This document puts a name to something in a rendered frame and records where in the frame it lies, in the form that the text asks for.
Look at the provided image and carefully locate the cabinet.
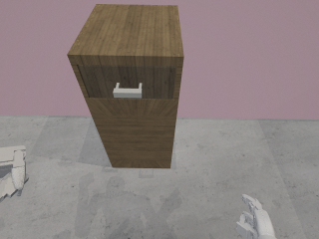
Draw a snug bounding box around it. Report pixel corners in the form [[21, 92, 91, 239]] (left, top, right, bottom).
[[67, 4, 184, 169]]

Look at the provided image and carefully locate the handle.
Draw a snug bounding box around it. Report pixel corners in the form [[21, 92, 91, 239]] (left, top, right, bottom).
[[113, 83, 143, 99]]

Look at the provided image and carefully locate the drawer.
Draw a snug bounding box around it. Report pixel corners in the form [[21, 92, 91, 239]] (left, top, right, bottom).
[[79, 65, 176, 100]]

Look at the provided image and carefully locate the robot right hand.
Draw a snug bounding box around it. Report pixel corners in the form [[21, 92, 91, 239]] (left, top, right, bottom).
[[236, 194, 276, 239]]

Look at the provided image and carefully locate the robot left hand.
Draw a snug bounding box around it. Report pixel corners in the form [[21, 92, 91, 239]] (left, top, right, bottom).
[[0, 145, 30, 202]]

